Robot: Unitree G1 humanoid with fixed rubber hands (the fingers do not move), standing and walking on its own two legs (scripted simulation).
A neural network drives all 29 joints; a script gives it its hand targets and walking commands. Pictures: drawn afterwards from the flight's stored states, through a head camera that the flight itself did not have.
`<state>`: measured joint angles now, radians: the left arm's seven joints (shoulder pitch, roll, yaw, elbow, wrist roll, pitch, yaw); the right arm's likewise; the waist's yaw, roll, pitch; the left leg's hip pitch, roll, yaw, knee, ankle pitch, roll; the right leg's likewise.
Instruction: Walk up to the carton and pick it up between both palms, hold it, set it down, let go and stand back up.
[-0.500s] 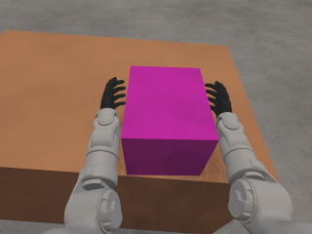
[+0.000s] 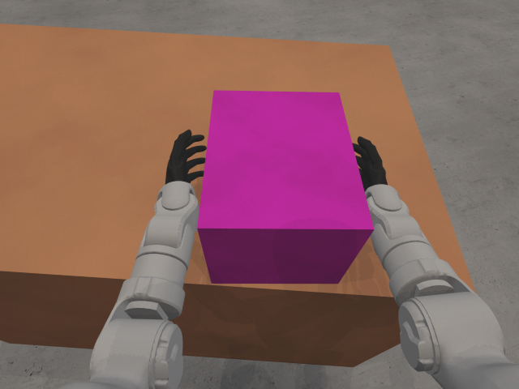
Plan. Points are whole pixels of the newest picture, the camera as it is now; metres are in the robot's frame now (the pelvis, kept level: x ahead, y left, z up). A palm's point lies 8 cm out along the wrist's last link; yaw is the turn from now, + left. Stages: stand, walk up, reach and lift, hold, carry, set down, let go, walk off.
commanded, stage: set down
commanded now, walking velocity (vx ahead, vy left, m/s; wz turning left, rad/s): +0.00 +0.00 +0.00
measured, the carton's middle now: (275, 187) +0.41 +0.04 +0.05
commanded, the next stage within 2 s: none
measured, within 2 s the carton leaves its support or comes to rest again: neither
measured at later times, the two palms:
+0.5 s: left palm (170, 211) +0.33 +0.19 +0.08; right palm (430, 222) +0.35 -0.19 +0.08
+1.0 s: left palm (151, 251) +0.26 +0.19 +0.08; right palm (455, 257) +0.30 -0.21 +0.09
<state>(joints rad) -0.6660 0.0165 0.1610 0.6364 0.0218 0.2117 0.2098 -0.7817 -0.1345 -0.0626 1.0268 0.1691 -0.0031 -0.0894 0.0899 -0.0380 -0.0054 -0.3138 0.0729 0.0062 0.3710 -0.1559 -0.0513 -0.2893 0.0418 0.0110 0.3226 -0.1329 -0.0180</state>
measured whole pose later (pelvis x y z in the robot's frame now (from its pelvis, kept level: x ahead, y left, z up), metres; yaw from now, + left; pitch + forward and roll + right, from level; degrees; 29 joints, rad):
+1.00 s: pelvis -0.02 -0.02 +0.00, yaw +1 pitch +0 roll +1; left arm -0.09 0.16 0.10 -0.14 -0.17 0.56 0.13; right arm -0.15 -0.27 0.01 0.05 0.33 0.27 -0.12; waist 0.01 -0.04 0.03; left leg -0.22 0.05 -0.01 0.34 -0.12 -0.06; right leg -0.27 0.02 0.01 0.44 -0.18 -0.03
